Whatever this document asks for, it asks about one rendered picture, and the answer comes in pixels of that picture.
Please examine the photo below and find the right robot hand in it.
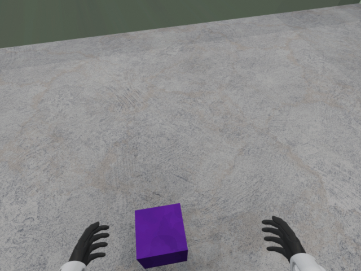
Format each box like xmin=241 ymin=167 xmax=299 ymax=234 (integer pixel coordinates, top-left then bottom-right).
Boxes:
xmin=262 ymin=216 xmax=306 ymax=263

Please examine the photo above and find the carton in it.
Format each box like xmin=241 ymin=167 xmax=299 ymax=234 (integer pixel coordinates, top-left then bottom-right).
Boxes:
xmin=135 ymin=203 xmax=188 ymax=269

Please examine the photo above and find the right robot forearm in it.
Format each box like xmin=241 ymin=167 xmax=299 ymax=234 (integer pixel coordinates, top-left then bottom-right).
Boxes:
xmin=290 ymin=253 xmax=326 ymax=271

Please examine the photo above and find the left robot hand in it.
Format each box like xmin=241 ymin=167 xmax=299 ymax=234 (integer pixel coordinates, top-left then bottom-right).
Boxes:
xmin=68 ymin=221 xmax=109 ymax=266

